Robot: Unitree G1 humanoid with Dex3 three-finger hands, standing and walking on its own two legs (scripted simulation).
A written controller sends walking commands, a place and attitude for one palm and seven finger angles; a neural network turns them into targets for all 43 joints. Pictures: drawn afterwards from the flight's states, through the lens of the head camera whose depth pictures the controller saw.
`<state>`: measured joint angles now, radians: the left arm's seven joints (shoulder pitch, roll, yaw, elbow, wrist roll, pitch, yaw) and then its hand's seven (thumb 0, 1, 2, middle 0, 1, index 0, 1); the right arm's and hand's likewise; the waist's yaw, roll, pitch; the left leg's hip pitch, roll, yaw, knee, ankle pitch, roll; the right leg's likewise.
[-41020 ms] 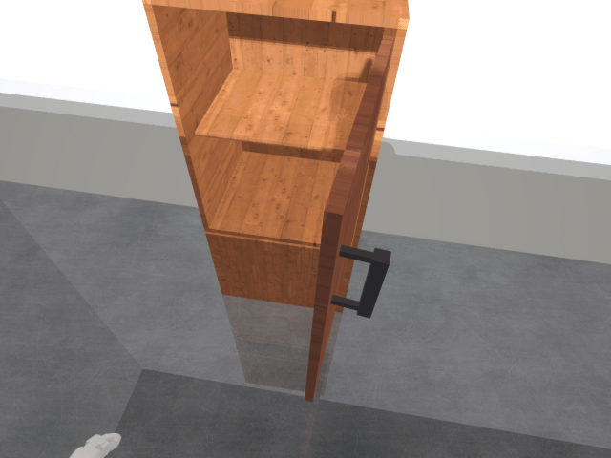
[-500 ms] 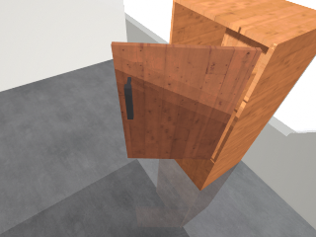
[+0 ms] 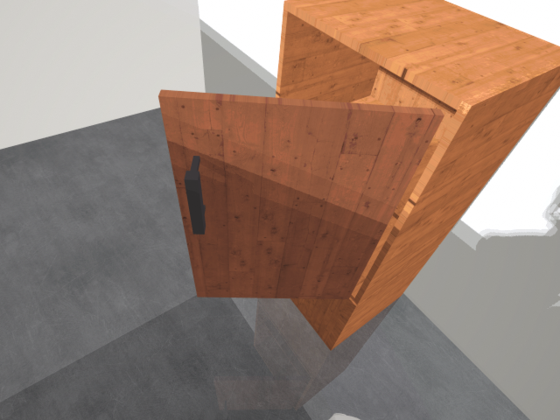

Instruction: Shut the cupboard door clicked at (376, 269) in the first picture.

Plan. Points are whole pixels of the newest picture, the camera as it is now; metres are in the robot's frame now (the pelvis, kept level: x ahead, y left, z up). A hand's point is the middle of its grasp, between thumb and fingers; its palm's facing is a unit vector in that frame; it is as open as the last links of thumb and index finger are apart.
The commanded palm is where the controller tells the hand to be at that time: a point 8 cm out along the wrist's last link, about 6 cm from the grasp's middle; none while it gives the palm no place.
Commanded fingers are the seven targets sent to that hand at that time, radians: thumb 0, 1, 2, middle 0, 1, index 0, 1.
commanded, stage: shuffle to correct the standing spot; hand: left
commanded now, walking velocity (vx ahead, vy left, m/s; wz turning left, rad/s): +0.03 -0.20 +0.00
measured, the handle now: (197, 196) +0.45 +0.16 +0.04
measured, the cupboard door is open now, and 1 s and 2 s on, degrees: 56 56 56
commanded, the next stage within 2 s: come to a stop and stand still in 0.04 s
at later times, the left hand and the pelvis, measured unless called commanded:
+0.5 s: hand out of the picture +0.05 +0.09 -0.19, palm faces +0.11 -0.98 -0.18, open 7.3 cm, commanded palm none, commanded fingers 0.00 0.90 0.90 -0.20 -0.30 -0.20 -0.30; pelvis +0.02 -0.09 -0.01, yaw +2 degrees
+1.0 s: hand out of the picture +0.01 +0.12 -0.17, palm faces +0.05 -0.96 -0.26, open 7.4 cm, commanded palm none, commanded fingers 0.00 0.90 0.90 -0.20 -0.30 -0.20 -0.30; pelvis +0.02 -0.07 -0.01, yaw +1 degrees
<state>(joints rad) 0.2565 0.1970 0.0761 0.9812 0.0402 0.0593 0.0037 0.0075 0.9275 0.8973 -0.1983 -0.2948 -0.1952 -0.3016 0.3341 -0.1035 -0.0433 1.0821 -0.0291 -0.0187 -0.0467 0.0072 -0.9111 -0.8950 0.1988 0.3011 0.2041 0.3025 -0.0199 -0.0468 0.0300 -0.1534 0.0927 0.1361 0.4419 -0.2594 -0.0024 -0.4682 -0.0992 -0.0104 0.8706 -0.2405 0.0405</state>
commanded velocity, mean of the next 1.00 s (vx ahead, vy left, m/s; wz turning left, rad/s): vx -0.02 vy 0.04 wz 0.00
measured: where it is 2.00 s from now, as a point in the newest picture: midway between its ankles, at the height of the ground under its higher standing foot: outside the picture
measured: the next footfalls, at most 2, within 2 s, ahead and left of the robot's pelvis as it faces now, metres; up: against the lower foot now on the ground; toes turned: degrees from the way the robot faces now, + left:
right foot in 0.14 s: +0.11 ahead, -0.19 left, +0.00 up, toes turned -2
left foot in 0.44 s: +0.07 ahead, +0.00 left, +0.00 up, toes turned +7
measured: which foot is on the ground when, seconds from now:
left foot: down 0.00-0.14, up 0.16-0.42, down 0.44-1.00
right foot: up 0.00-0.12, down 0.14-1.00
